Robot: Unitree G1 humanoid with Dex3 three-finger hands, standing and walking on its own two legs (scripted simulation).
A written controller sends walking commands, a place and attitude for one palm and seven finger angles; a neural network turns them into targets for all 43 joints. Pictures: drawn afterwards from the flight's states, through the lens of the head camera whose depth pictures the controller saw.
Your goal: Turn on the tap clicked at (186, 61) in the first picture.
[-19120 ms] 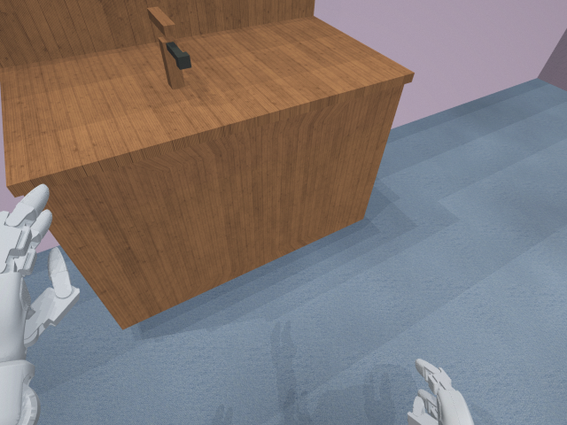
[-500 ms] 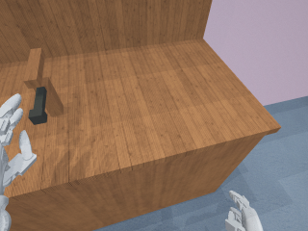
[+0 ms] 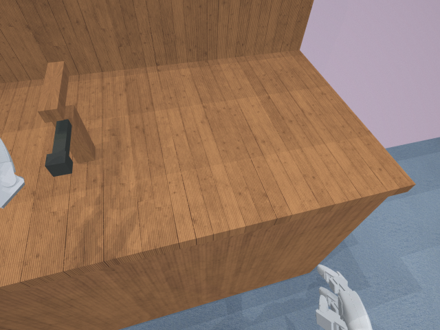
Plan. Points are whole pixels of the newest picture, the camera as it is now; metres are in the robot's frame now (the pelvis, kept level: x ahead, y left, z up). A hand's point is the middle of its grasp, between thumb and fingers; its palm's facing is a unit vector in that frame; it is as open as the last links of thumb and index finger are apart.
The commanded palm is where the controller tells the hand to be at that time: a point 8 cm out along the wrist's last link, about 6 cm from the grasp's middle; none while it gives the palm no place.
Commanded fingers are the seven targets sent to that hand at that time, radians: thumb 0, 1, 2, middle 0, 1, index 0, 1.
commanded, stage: come to a stop and stand still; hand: left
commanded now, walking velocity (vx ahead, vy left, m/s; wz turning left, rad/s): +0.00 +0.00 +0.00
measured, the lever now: (59, 164) +0.33 +0.29 +0.13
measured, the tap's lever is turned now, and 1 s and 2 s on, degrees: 0 0 0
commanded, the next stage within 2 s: look again from close up in 0.80 s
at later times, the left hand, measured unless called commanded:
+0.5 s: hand out of the picture +0.17 +0.28 +0.18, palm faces +0.41 -0.84 -0.36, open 7.4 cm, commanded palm +0.11 +0.30 +0.18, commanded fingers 0.00 0.90 0.90 -0.20 -0.30 -0.20 -0.30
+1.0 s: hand (11, 257) +0.17 +0.25 +0.17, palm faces +0.37 -0.86 -0.36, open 7.4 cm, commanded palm +0.11 +0.29 +0.18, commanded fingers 0.00 0.90 0.90 -0.20 -0.30 -0.20 -0.30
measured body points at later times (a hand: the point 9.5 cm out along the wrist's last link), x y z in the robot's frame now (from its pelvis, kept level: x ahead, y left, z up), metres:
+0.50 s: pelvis -0.04 +0.02 +0.00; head -0.02 +0.04 +0.45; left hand +0.14 +0.32 +0.20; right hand +0.16 -0.18 -0.07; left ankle +0.01 +0.10 -0.74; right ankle -0.01 -0.13 -0.74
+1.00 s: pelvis -0.04 +0.01 +0.00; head -0.03 +0.02 +0.45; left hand +0.14 +0.30 +0.19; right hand +0.14 -0.22 -0.06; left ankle +0.01 +0.10 -0.74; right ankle -0.01 -0.13 -0.74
